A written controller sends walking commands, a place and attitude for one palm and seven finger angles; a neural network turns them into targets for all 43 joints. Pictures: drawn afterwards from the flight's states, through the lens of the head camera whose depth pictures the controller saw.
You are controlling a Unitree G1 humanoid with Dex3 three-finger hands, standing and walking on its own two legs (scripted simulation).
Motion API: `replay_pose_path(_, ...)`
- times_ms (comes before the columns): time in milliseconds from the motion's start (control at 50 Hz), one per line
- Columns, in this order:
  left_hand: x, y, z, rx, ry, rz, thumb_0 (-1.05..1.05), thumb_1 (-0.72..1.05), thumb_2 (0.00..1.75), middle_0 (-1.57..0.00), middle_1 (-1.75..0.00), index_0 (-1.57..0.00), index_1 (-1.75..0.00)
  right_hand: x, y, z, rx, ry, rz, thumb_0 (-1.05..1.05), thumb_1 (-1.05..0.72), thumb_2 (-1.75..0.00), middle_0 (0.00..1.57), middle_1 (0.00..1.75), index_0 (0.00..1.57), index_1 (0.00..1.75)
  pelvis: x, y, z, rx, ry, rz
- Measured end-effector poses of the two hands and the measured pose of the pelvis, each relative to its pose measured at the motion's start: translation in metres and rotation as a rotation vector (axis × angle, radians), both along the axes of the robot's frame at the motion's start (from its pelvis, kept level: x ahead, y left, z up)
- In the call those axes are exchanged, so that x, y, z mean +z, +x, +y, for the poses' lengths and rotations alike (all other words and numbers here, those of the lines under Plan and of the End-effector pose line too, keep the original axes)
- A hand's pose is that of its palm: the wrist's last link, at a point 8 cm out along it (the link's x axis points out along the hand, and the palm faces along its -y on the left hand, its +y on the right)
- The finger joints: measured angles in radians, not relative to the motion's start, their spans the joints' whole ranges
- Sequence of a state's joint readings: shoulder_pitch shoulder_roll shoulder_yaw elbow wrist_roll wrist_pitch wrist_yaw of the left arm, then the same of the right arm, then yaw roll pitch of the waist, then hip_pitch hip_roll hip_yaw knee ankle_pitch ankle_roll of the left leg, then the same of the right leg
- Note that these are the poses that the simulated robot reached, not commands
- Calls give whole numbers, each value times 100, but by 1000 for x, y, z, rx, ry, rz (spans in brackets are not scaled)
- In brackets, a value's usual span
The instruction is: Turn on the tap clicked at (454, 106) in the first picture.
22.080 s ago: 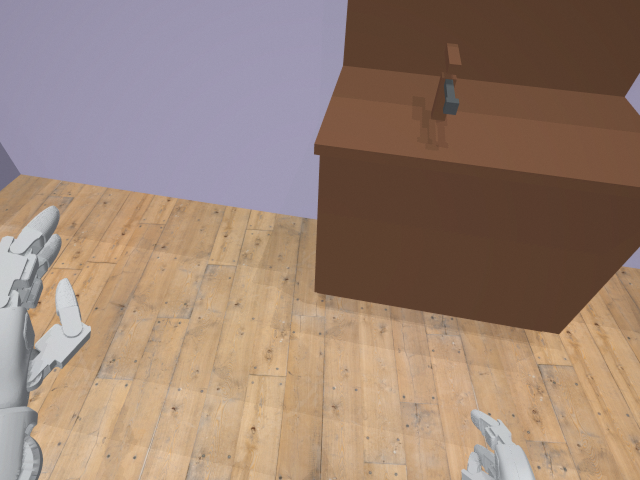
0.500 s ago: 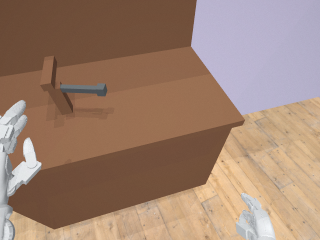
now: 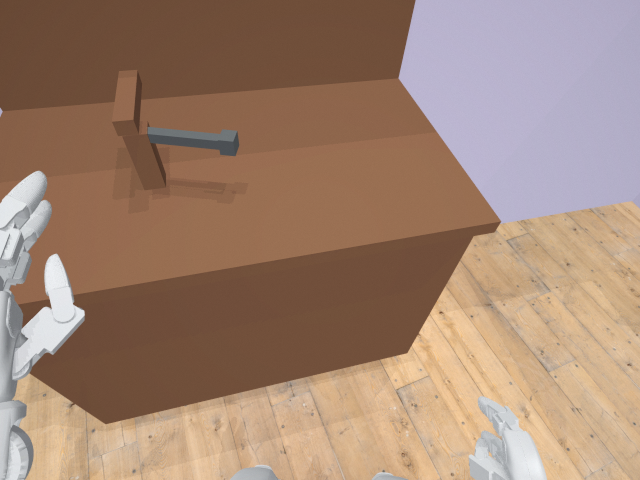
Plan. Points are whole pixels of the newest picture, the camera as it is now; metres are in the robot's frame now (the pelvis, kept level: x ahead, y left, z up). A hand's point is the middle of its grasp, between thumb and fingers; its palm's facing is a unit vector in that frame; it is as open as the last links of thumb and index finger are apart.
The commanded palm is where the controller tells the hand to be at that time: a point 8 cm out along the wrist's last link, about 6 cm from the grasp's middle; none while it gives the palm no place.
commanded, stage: step back with the hand held close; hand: left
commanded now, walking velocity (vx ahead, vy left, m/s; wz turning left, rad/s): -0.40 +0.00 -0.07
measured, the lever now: (228, 142) +0.57 +0.18 +0.09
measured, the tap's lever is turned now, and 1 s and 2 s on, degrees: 71 71 71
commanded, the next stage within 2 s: stop stepping back and stand still in 0.42 s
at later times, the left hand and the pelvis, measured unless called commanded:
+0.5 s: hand (65, 422) +0.14 +0.20 +0.18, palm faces +0.27 -0.87 -0.42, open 7.4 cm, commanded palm +0.07 +0.25 +0.20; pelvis -0.10 -0.02 +0.02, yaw -2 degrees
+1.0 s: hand out of the picture +0.01 +0.20 +0.19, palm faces +0.39 -0.84 -0.38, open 7.5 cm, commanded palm -0.04 +0.24 +0.20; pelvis -0.21 -0.03 +0.01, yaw -2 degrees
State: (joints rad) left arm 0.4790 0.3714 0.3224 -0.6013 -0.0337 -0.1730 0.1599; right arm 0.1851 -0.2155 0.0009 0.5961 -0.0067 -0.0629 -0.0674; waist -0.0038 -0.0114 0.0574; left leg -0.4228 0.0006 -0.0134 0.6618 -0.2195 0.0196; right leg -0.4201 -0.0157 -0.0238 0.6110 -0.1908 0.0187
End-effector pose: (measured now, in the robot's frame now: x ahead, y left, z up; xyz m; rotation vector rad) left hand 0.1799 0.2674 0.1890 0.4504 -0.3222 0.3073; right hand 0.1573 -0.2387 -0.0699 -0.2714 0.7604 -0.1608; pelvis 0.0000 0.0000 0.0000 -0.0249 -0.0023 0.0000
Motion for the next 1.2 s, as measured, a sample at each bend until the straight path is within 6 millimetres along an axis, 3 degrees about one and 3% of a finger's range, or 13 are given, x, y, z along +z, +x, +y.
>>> replay_pose_path(140,12,-16,12,63,20,16,2,88,90,-22,-30,-21,-30,12,-14,12,6,48,-44,1,-90,-90,20,30,21,30,13,-20,-5,-30,-1,3)
replay_pose_path(280,9,-35,-25,15,-2,56,2,89,90,-21,-30,-21,-30,4,-33,3,36,95,-56,1,-90,-90,20,30,21,30,12,-50,-22,-64,-3,18)
replay_pose_path(400,9,-56,-42,-66,4,107,2,88,90,-22,-30,-21,-30,16,-70,-18,-44,68,-17,1,-90,-90,20,30,21,30,23,-74,-27,-66,50,41)
replay_pose_path(540,6,-90,-20,-61,33,55,2,88,90,-22,-30,-21,-30,19,-118,-38,-105,-35,-18,1,-90,-90,20,30,21,30,11,-110,-15,-29,29,53)
replay_pose_path(620,6,-120,-12,-13,33,67,2,88,90,-22,-30,-21,-30,19,-149,-34,-100,-13,-22,1,-90,-90,20,30,20,30,15,-134,-18,-39,46,17)
replay_pose_path(740,8,-164,-24,38,30,62,2,89,90,-21,-30,-21,-30,2,-187,-27,-52,64,-35,1,-90,-90,20,30,21,30,10,-162,-28,-31,34,-30)
replay_pose_path(880,4,-191,-31,29,-38,42,2,88,90,-22,-30,-21,-30,-2,-221,-29,-62,56,3,1,-90,-90,20,30,21,30,12,-190,-30,-33,46,-37)
replay_pose_path(960,8,-201,-28,28,-18,15,2,88,90,-22,-30,-21,-30,1,-236,-32,-81,42,-48,2,-90,-90,20,30,21,30,7,-206,-29,-32,32,-48)
replay_pose_path(1040,12,-212,-27,68,4,37,2,88,90,-22,-30,-21,-30,0,-250,-34,-88,90,-55,1,-90,-90,20,30,21,30,13,-209,-38,-18,37,-57)
replay_pose_path(1140,4,-231,-38,90,0,42,2,89,90,-21,-30,-21,-30,-16,-253,-45,-30,85,-4,1,-90,-90,20,30,21,30,5,-220,-50,8,28,-61)
replay_pose_path(1200,3,-239,-45,80,-43,51,2,89,90,-21,-30,-21,-30,-12,-254,-51,-21,72,24,1,-90,-90,20,30,21,30,11,-225,-51,10,34,-64)
